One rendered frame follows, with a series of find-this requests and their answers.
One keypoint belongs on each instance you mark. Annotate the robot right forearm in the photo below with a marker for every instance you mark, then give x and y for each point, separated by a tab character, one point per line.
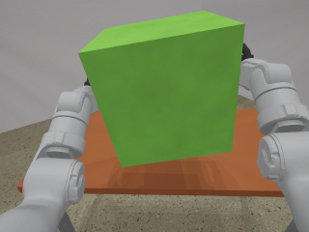
274	93

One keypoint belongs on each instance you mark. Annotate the robot left forearm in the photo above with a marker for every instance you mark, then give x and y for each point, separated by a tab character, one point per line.
65	138

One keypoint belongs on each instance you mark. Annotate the robot right hand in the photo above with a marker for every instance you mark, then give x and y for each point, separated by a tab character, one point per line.
246	53

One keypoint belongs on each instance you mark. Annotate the robot left upper arm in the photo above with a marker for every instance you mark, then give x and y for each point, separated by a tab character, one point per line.
52	185

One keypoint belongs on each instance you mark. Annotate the carton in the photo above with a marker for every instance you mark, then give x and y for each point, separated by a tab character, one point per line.
167	88

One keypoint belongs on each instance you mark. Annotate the robot left hand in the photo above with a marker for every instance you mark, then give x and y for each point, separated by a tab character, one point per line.
87	83

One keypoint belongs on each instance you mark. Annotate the table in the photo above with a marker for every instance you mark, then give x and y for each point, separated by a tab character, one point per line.
233	173

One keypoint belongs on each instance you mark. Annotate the robot right upper arm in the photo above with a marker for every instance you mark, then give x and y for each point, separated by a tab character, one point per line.
284	158

